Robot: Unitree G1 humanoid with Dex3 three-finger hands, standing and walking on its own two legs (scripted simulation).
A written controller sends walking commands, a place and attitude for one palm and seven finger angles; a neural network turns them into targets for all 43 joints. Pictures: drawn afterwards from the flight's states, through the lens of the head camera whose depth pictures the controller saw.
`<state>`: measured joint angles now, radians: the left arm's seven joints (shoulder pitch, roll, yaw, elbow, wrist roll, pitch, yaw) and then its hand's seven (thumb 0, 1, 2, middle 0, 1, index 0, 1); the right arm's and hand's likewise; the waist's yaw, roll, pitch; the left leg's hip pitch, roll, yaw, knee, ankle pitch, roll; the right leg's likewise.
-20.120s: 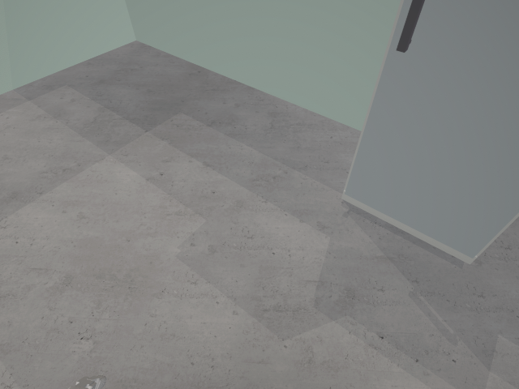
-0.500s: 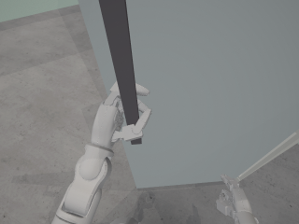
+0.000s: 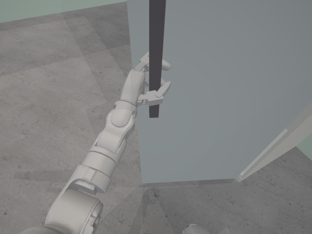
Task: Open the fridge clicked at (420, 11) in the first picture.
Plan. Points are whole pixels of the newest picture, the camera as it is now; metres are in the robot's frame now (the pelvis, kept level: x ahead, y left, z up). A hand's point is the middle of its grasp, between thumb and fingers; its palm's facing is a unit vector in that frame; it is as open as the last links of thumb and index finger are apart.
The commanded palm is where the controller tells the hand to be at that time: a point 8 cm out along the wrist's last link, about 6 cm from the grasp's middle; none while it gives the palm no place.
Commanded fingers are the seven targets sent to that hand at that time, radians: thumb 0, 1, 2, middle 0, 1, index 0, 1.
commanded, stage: stop walking and hold the door back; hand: left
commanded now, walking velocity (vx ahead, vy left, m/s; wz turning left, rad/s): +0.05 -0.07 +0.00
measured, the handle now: (154, 48) +0.45 +0.03 +0.25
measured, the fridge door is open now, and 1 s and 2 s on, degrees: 65 64 62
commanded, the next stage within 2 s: loosen the grip on the handle in 0.32 s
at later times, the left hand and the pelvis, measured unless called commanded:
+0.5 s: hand (158, 89) +0.41 +0.02 +0.16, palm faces -0.19 -0.98 -0.10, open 6.9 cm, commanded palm +0.39 +0.08 +0.14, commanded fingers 0.00 0.30 0.61 -0.45 -1.40 -0.45 -1.40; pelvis +0.01 -0.03 -0.02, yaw -3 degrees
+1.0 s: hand (158, 94) +0.40 +0.02 +0.15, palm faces -0.17 -0.98 -0.11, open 14.3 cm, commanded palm +0.39 +0.08 +0.14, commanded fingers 0.00 -0.55 0.20 -0.25 -1.15 -0.25 -1.15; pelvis +0.00 -0.08 -0.03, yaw -4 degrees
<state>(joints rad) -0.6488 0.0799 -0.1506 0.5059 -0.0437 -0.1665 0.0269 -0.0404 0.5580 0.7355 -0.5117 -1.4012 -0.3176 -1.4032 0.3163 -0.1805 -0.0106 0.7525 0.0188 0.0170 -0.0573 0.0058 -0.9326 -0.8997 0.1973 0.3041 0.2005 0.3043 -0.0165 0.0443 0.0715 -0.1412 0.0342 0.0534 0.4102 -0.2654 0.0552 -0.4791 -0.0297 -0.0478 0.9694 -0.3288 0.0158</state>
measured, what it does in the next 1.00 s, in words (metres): steps on the spot: right foot, then left foot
